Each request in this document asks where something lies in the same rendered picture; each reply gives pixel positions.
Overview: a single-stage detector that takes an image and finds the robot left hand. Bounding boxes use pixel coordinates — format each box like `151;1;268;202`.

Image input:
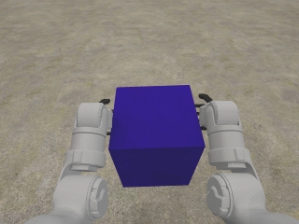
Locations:
99;99;114;135

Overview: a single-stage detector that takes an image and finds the robot left forearm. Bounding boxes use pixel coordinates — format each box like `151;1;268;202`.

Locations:
51;103;113;210

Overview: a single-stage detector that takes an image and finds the robot left upper arm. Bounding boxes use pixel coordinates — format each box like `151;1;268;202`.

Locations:
23;175;108;224

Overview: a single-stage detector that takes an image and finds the carton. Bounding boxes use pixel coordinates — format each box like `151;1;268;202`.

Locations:
108;85;206;188

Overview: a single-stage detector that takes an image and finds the robot right upper arm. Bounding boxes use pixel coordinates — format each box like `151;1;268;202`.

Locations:
206;173;299;224

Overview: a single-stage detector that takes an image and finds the robot right hand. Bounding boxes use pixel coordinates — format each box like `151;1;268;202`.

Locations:
195;93;213;131

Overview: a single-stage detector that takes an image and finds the robot right forearm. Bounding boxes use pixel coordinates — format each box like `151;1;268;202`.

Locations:
199;101;266;205

